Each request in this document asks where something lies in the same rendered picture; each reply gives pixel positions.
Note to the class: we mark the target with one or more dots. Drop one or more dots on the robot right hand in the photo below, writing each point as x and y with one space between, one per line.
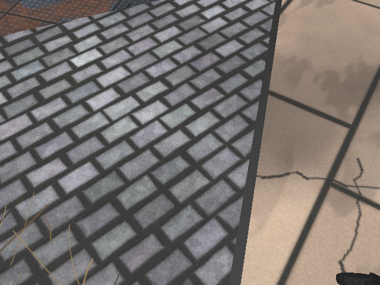
357 279

